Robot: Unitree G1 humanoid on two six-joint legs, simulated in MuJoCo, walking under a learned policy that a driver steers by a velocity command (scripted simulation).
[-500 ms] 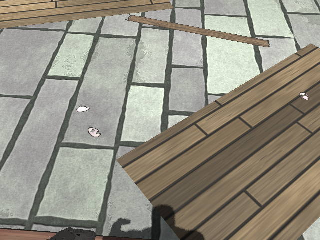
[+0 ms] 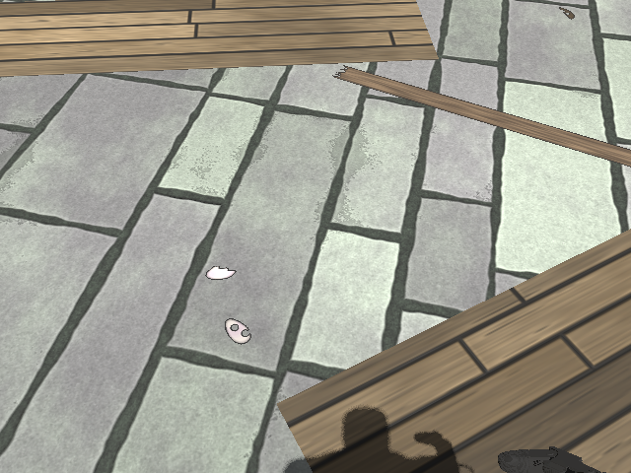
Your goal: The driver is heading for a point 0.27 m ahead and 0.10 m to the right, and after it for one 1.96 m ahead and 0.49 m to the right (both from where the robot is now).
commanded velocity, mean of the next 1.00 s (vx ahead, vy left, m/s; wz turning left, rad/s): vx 0.50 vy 0.00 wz -0.43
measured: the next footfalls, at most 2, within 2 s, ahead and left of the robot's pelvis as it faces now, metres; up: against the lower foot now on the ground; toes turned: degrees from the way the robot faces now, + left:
right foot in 0.56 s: +0.43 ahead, -0.21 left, -0.15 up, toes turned -22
left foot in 0.98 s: +0.71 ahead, -0.07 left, -0.15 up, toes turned -27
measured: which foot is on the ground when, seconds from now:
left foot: down 0.00-0.58, up 0.60-0.96, down 0.98-1.00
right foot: down 0.00-0.02, up 0.04-0.54, down 0.56-0.98, up 1.00-1.00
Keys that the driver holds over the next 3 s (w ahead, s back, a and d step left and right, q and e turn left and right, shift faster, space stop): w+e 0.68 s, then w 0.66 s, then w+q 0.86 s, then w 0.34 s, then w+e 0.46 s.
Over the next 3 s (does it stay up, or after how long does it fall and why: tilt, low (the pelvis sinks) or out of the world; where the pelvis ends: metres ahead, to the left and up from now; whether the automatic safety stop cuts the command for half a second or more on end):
stays up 1.58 -0.37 -0.14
